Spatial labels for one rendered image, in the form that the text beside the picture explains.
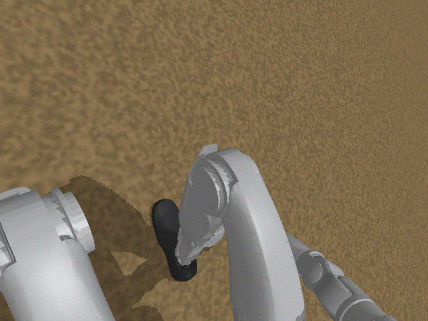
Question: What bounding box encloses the right robot arm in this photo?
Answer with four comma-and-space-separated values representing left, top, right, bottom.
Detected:
296, 249, 396, 321

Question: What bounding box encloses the right robot hand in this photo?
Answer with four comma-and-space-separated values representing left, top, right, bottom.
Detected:
286, 233, 311, 262

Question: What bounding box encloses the right robot foot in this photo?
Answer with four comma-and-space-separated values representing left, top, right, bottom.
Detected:
152, 199, 197, 282

